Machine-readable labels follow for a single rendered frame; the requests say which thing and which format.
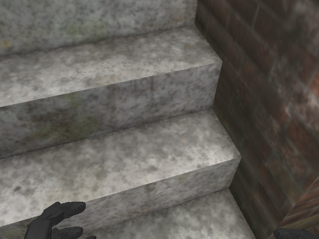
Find right robot hand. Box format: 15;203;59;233
273;228;319;239

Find left robot hand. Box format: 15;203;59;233
24;201;97;239

